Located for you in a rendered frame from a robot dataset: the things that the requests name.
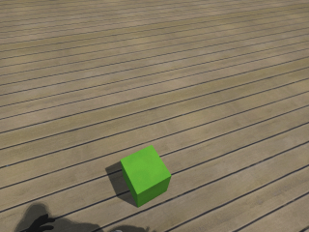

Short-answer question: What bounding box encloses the carton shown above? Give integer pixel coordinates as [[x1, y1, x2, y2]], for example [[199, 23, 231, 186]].
[[120, 145, 172, 208]]

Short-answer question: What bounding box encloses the robot left hand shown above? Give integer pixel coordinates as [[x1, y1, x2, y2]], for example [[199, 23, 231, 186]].
[[26, 214, 56, 232]]

